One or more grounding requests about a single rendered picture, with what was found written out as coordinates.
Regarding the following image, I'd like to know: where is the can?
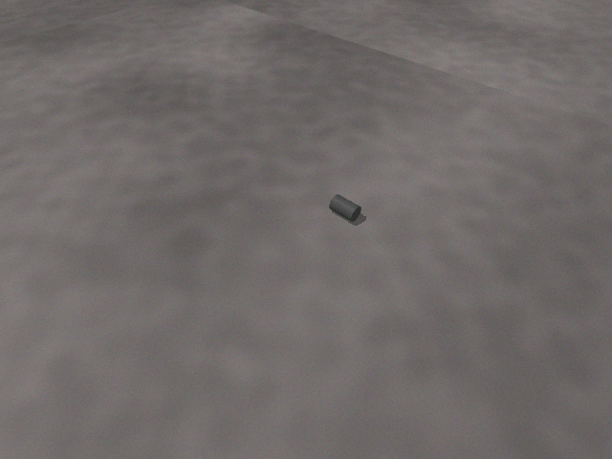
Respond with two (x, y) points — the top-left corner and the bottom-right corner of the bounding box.
(329, 194), (361, 222)

